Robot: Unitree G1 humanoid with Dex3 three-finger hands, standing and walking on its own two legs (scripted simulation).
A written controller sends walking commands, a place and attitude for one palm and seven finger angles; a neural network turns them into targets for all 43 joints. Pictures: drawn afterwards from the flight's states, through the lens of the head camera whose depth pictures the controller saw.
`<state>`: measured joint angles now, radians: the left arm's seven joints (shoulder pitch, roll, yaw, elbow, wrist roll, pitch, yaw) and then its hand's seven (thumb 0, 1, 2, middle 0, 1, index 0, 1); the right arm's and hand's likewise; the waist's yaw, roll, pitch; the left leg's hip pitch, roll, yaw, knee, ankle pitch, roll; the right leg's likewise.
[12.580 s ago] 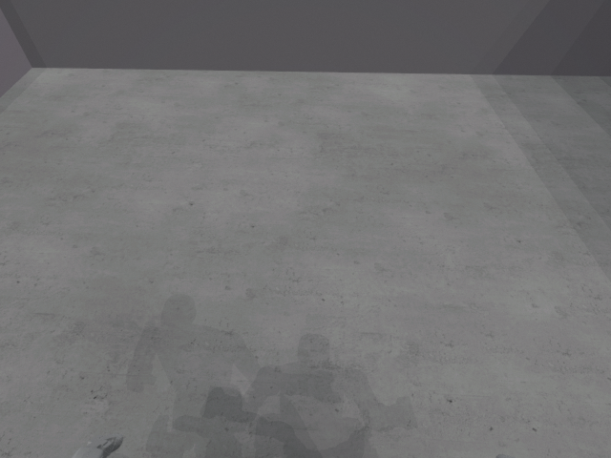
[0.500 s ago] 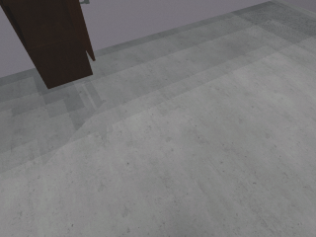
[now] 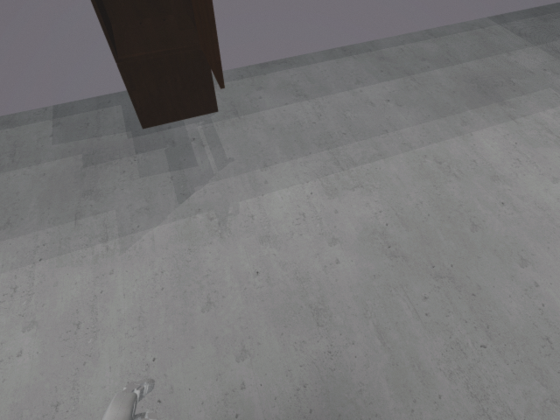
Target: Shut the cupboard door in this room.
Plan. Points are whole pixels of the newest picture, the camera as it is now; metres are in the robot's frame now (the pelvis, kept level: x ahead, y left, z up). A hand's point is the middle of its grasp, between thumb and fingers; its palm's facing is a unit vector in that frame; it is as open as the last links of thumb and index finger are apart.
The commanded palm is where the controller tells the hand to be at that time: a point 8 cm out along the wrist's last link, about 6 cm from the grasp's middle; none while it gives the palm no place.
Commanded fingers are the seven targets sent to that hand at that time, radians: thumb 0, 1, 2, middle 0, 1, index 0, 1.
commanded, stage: turn or walk to find it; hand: left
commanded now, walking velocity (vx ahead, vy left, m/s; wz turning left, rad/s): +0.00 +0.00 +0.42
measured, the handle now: out of the picture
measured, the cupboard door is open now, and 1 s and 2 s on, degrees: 89 89 89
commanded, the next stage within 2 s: stand and wait in 0.34 s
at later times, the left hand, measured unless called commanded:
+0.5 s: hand out of the picture -0.07 +0.17 -0.17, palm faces +0.27 -0.93 -0.24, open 7.4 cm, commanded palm none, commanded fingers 0.00 0.90 0.90 -0.20 -0.30 -0.20 -0.30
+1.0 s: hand out of the picture -0.04 +0.19 -0.16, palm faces +0.32 -0.91 -0.27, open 7.4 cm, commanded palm none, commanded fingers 0.00 0.90 0.90 -0.20 -0.30 -0.20 -0.30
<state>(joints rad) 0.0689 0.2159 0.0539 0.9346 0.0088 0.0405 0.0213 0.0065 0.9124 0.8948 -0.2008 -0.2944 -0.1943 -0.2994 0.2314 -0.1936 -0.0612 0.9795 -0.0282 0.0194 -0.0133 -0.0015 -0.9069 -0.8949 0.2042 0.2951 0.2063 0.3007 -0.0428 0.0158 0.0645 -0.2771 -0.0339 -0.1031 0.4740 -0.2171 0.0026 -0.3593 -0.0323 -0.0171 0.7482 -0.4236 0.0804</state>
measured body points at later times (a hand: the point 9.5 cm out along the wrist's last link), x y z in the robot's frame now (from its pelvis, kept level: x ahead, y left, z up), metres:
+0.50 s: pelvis -0.03 -0.02 +0.00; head +0.01 -0.01 +0.44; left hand -0.09 +0.22 -0.15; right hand +0.12 -0.25 -0.15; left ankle -0.08 +0.11 -0.72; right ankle +0.00 -0.13 -0.74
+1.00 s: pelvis -0.06 -0.02 -0.01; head -0.03 -0.03 +0.44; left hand -0.06 +0.24 -0.14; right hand +0.06 -0.24 -0.17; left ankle -0.08 +0.10 -0.74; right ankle -0.04 -0.13 -0.74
